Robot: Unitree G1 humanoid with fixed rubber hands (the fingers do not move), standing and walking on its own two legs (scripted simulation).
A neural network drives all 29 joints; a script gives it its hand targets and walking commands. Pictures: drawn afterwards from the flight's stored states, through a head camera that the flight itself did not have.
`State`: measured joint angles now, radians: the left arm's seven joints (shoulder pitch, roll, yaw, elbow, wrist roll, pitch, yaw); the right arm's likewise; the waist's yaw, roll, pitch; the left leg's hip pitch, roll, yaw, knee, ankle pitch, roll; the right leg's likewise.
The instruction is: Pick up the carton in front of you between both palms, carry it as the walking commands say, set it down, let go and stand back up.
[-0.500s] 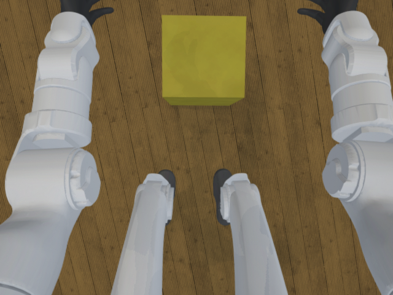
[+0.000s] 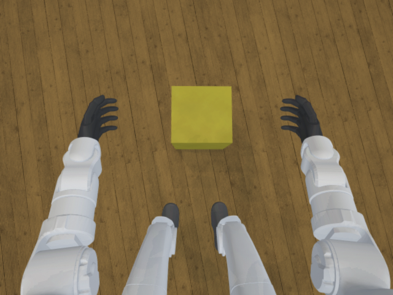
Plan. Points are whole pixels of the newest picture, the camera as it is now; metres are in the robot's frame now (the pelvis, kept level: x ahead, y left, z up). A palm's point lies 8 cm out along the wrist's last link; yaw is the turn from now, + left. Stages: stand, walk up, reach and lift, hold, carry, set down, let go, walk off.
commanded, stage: let go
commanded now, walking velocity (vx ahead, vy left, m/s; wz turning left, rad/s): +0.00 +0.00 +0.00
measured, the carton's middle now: (200, 121) +0.51 -0.02 -0.58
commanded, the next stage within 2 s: stand in 1.00 s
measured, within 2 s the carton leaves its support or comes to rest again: neither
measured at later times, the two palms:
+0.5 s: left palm (39, 228) +0.24 +0.24 -0.01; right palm (354, 222) +0.24 -0.23 -0.01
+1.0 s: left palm (42, 248) +0.21 +0.22 +0.00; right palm (369, 245) +0.21 -0.24 +0.00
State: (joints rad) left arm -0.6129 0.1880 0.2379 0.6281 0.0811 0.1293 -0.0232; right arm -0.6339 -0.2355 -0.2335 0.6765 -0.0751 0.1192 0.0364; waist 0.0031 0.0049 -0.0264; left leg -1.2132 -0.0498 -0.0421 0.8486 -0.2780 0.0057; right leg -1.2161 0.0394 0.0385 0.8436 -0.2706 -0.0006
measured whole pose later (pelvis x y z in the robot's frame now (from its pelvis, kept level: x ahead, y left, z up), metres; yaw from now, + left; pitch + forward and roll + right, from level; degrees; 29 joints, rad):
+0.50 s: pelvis +0.06 +0.00 +0.07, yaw +0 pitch +9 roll +0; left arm 0.17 0.19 0.07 0.46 0.00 0.00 -0.04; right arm 0.15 -0.20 -0.07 0.48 -0.02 -0.01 0.06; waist 0.00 0.00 0.01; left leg -0.36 -0.04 -0.05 0.46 -0.25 0.02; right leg -0.36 0.03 0.04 0.45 -0.24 0.00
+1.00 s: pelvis +0.05 -0.01 +0.07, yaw +0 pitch -6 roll +0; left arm 0.22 0.21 0.05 0.42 0.02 0.16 -0.08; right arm 0.22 -0.21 -0.04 0.42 -0.02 0.16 0.07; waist 0.00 0.00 0.11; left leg -0.06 -0.03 -0.05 0.43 -0.27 0.01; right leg -0.07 0.04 0.04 0.44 -0.27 -0.02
